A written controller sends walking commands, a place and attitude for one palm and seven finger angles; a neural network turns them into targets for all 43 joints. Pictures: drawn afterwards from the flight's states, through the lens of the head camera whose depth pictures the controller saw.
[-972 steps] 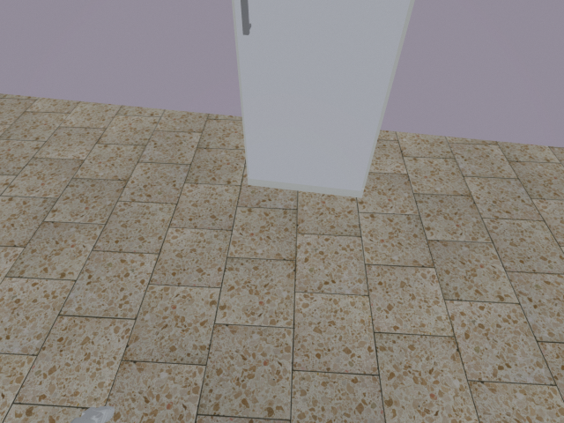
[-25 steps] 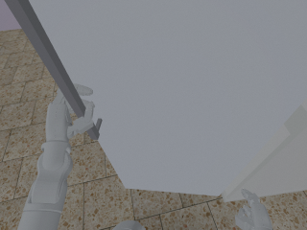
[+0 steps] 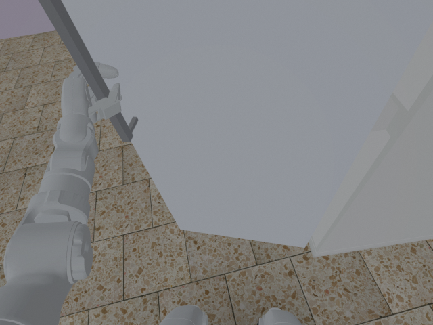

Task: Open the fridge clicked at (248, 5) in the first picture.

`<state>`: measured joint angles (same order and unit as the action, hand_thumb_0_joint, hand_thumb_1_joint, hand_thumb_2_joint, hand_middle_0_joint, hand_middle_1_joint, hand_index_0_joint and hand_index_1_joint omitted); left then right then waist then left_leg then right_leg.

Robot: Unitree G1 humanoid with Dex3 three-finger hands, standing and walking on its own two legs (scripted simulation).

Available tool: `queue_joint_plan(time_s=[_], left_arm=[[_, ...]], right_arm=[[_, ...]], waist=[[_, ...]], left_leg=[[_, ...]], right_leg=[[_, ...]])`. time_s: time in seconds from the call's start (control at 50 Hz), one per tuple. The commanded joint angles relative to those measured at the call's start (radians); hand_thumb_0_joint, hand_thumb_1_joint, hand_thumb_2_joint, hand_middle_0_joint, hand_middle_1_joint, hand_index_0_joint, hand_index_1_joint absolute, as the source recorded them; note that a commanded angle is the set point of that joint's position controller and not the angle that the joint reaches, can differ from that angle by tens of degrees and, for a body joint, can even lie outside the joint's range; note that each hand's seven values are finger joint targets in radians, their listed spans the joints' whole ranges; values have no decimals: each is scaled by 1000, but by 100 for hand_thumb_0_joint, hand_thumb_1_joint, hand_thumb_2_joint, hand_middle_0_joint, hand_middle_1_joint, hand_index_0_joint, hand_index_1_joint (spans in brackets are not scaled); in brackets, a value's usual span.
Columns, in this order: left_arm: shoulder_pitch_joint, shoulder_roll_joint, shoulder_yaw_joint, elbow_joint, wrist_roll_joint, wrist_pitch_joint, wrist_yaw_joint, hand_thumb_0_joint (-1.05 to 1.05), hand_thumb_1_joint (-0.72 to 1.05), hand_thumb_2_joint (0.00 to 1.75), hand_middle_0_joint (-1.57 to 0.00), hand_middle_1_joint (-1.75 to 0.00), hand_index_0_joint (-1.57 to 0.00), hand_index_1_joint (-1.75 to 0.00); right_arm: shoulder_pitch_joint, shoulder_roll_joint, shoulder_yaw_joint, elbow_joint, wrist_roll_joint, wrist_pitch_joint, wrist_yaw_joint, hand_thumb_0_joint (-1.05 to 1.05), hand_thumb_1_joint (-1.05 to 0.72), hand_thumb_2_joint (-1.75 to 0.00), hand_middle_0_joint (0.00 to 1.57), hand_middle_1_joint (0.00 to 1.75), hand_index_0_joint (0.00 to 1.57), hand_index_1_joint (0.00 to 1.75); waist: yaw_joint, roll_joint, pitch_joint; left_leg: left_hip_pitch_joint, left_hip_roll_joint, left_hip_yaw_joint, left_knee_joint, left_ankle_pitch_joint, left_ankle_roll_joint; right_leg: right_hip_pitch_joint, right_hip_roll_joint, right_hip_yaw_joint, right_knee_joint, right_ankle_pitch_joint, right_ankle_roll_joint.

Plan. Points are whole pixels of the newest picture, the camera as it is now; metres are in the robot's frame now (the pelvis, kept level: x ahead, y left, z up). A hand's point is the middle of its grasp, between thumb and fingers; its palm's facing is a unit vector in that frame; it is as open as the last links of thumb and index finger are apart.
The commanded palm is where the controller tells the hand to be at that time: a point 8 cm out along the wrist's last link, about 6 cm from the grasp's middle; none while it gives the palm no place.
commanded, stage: stop walking and hold the door back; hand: left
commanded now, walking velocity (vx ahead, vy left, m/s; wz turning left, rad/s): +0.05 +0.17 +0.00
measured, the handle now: (85, 43) +0.50 +0.22 +0.25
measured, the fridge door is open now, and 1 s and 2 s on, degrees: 72 72 67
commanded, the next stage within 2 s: loosen the grip on the handle in 0.78 s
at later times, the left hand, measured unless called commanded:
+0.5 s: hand (117, 97) +0.48 +0.20 +0.16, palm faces +0.10 -0.98 -0.19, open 5.5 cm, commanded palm +0.44 +0.26 +0.15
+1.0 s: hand (109, 99) +0.47 +0.21 +0.16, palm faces +0.05 -0.99 -0.14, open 6.2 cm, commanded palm +0.43 +0.26 +0.15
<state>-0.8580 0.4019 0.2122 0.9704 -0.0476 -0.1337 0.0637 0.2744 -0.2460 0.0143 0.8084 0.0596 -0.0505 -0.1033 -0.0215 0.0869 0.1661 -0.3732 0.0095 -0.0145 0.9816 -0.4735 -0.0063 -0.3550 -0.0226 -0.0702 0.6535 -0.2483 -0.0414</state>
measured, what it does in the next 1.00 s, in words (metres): steps on the spot: left foot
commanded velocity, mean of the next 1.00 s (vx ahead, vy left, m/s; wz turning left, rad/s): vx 0.00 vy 0.01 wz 0.00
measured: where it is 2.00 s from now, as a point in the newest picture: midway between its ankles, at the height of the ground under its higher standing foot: outside the picture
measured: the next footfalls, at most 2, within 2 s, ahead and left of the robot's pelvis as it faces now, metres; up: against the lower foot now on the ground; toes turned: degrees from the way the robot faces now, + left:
left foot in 0.34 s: +0.08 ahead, +0.16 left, +0.00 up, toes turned -7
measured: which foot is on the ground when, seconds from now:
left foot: up 0.00-0.32, down 0.34-1.00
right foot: down 0.00-1.00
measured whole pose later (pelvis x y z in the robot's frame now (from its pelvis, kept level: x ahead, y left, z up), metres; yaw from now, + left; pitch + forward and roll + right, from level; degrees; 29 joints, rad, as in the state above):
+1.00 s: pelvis +0.02 +0.06 +0.01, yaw -4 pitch +2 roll +0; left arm -0.69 0.34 0.25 0.76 0.00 -0.13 -0.06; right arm 0.25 -0.24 0.00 0.68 0.03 -0.10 -0.05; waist -0.04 -0.03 -0.01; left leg -0.33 0.05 0.09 0.54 -0.25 -0.01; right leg -0.35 -0.04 -0.04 0.54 -0.22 0.01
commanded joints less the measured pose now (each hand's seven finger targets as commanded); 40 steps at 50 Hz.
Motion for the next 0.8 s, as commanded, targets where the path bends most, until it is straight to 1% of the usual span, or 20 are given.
queue_joint_plan(time_s=[0.0, 0.06, 0.12, 0.22, 0.24, 0.28, 0.32, 0.34, 0.36, 0.38, 0.42, 0.44, 0.48, 0.5, 0.52, 0.58, 0.64, 0.68, 0.7, 0.78], left_arm=[[-444, 410, 167, -122, 21, -75, 11, 0, 90, 90, -45, -140, -45, -140], [-395, 438, 204, -134, 17, -98, 6, 0, 90, 90, -45, -140, -45, -140], [-324, 433, 228, -181, 14, -114, 10, 0, 90, 90, -45, -140, -45, -140], [-184, 385, 223, -395, 11, -122, 14, 0, 90, 90, -45, -140, -45, -140], [-196, 332, 182, -457, 6, -128, 12, 0, 90, 90, -45, -140, -45, -140], [-118, 348, 216, -514, 10, -138, 14, 0, 90, 90, -45, -140, -45, -140], [-114, 251, 145, -599, 8, -148, -5, 0, 90, 90, -45, -140, -45, -140], [-76, 183, 99, -621, -6, -144, -11, 0, 90, 90, -45, -140, -45, -140], [-72, 182, 82, -695, 6, -151, -15, 0, 90, 90, -45, -140, -45, -140], [-109, 200, 84, -705, 20, -153, -15, 0, 90, 90, -45, -140, -45, -140], [-131, 154, 40, -707, 25, -146, -12, 0, 90, 90, -45, -140, -45, -140], [-105, 163, 44, -709, 22, -138, -9, 0, 90, 90, -45, -140, -45, -140], [-89, 189, 65, -710, 27, -124, 2, 0, 90, 90, -45, -140, -45, -140], [-66, 193, 69, -702, 20, -115, 6, 0, 90, 90, -45, -140, -45, -140], [-66, 195, 75, -694, 17, -108, 9, 0, 90, 90, -45, -140, -45, -140], [-72, 177, 61, -658, 11, -94, 10, 0, 90, 90, -45, -140, -45, -140], [-58, 141, 29, -671, 4, -99, 7, 0, 90, 90, -45, -140, -45, -140], [-65, 123, 20, -642, 6, -100, 9, 0, 90, 90, -45, -140, -45, -140], [-66, 102, 2, -640, 4, -99, 9, 0, 90, 90, -45, -140, -45, -140], [-32, 126, 23, -644, 5, -101, 16, 0, 90, 90, -45, -140, -45, -140]], right_arm=[[-21, -161, -57, -110, -15, -73, -1, 0, -90, -90, 20, 30, 20, 30], [-31, -163, -50, -128, -18, -80, 0, 0, -90, -90, 20, 30, 20, 30], [-20, -159, -47, -160, -26, -82, 4, 0, -90, -90, 20, 30, 20, 30], [-39, -164, -64, -221, -28, -65, 8, 0, -90, -90, 20, 30, 20, 30], [-45, -159, -65, -227, -26, -63, 9, 0, -90, -90, 20, 30, 20, 30], [-39, -176, -79, -239, -31, -51, 8, 0, -90, -90, 20, 30, 20, 30], [-63, -193, -84, -267, -23, -45, 16, 0, -90, -90, 20, 30, 20, 30], [-90, -178, -76, -288, -17, -46, 16, 0, -90, -90, 20, 30, 20, 30], [-88, -148, -62, -284, -27, -45, 18, 0, -90, -90, 20, 30, 20, 30], [-85, -145, -57, -276, -37, -49, 20, 0, -90, -90, 20, 30, 20, 30], [-68, -153, -58, -264, -37, -52, 25, 0, -90, -90, 20, 30, 20, 30], [-65, -159, -61, -263, -33, -50, 24, 0, -90, -90, 20, 30, 20, 30], [-68, -143, -55, -267, -32, -45, 16, 0, -90, -90, 20, 30, 20, 30], [-57, -140, -56, -266, -28, -37, 15, 0, -90, -90, 20, 30, 20, 30], [-72, -132, -56, -262, -27, -31, 9, 0, -90, -90, 20, 30, 20, 30], [-88, -121, -39, -247, -34, -18, -7, 0, -90, -90, 20, 30, 20, 30], [-115, -123, -32, -253, -37, -9, -11, 0, -90, -90, 20, 30, 20, 30], [-116, -123, -27, -257, -36, -4, -9, 0, -90, -90, 20, 30, 20, 30], [-119, -120, -27, -261, -36, -3, -8, 0, -90, -90, 20, 30, 20, 30], [-114, -121, -30, -268, -36, 2, -11, 0, -90, -90, 20, 30, 20, 30]], waist=[[10, -285, -368], [15, -255, -378], [19, -287, -406], [33, -265, -435], [16, -215, -434], [21, -183, -443], [34, 19, -445], [31, 102, -437], [22, 206, -470], [24, 220, -455], [22, 156, -443], [22, 90, -451], [6, 13, -505], [4, -102, -537], [8, -171, -544], [9, -171, -521], [12, -53, -498], [19, -69, -478], [19, -73, -470], [19, -66, -473]], left_leg=[[-229, 46, -44, 185, 71, -19], [-146, 36, 21, 43, 94, -24], [-66, 19, 86, -120, 129, -28], [79, 4, 115, -361, 198, -27], [137, 8, 114, -434, 256, -27], [238, 40, 90, -569, 358, -12], [281, 202, -72, -585, 539, 63], [307, 234, -89, -552, 715, 98], [329, 254, -100, -551, 841, 113], [306, 268, -100, -543, 862, 121], [294, 245, -50, -471, 808, 96], [281, 214, -21, -426, 774, 70], [224, 152, 54, -372, 696, 13], [181, 128, 66, -348, 619, -8], [169, 104, 72, -342, 528, -16], [213, 111, 56, -421, 527, -4], [273, 171, 10, -470, 645, 27], [233, 186, -10, -479, 628, 35], [219, 183, -4, -479, 598, 34], [191, 156, 17, -480, 558, 18]], right_leg=[[323, -315, 384, -336, -121, -88], [291, -282, 268, -333, 37, -68], [298, -246, 205, -318, 126, -56], [296, -224, 193, -288, 191, -60], [280, -216, 171, -272, 192, -51], [242, -155, 134, -212, 170, -10], [142, -20, 78, -109, 66, 44], [120, 17, 26, -45, 149, 54], [92, 17, 9, 23, 46, 60], [83, 15, 16, 31, -93, 56], [118, 8, 15, -81, -38, 46], [168, -3, 25, -140, 125, 45], [282, -95, 88, -124, 538, 22], [334, -134, 132, -104, 633, 4], [339, -161, 170, -105, 685, -8], [273, -140, 133, -104, 607, 15], [198, -65, 57, -99, 411, 52], [203, -44, 47, -102, 317, 54], [208, -46, 53, -113, 310, 52], [235, -65, 65, -126, 353, 42]])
